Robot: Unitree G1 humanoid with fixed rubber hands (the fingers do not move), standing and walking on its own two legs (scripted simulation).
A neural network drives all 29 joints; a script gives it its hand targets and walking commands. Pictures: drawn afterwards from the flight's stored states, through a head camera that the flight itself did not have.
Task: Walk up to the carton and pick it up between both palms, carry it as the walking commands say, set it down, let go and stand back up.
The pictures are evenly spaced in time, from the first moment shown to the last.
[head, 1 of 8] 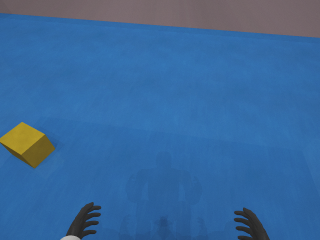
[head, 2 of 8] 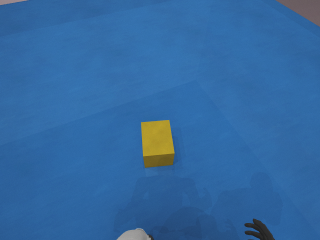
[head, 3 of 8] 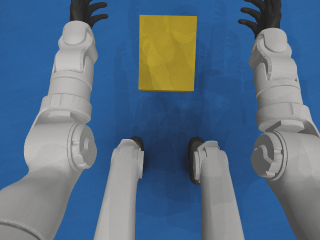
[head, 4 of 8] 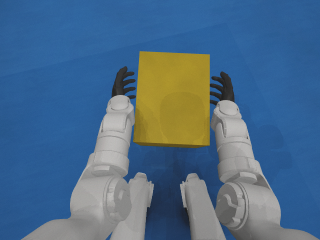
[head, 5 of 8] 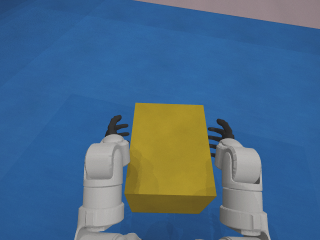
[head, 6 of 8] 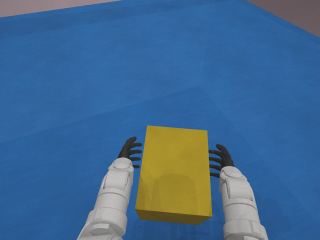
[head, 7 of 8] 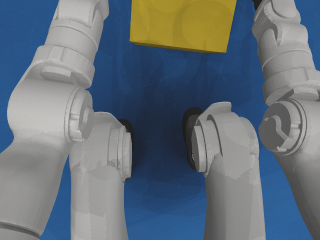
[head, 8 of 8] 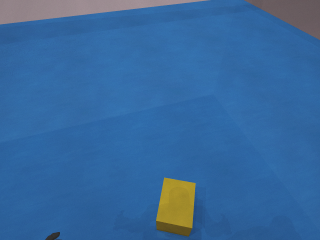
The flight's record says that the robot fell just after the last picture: no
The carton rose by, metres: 0.68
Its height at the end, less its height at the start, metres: +0.00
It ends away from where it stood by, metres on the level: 0.90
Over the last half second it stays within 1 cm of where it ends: yes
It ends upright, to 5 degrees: yes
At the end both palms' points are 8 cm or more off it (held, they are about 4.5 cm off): yes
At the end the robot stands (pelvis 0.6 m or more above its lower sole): yes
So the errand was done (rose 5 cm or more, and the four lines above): yes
